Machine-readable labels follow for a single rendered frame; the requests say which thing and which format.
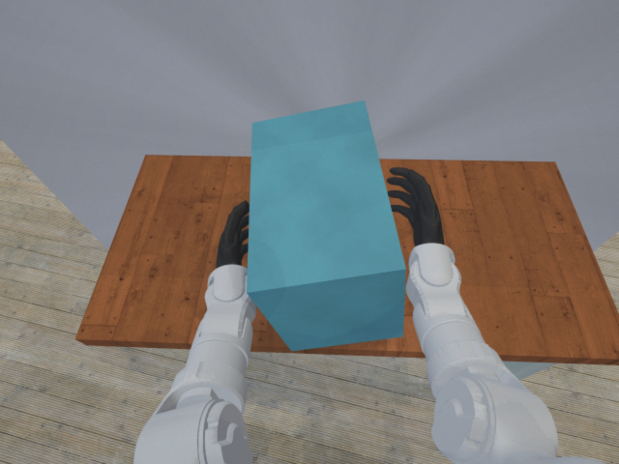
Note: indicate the left robot hand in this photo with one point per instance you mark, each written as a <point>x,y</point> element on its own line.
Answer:
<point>231,250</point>

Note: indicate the robot right forearm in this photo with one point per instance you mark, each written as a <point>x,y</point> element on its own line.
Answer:
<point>448,335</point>

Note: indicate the carton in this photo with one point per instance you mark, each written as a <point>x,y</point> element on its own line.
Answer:
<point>325,266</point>

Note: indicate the right robot hand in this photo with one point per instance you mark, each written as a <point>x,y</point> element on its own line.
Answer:
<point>423,213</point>

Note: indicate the robot right upper arm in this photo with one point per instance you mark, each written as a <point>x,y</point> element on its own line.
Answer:
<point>479,421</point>

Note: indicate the robot left upper arm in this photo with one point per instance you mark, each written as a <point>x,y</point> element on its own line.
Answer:
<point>208,432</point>

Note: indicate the table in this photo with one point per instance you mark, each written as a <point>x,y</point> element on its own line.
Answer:
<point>529,276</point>

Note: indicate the robot left forearm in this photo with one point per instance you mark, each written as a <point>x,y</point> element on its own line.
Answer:
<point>220,353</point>

